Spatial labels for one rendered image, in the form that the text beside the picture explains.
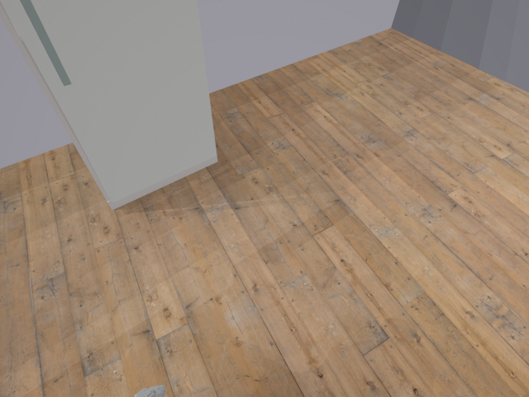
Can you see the handle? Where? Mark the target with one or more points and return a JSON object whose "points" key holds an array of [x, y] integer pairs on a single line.
{"points": [[45, 40]]}

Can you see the fridge door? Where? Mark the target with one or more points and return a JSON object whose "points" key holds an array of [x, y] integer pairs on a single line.
{"points": [[138, 100]]}

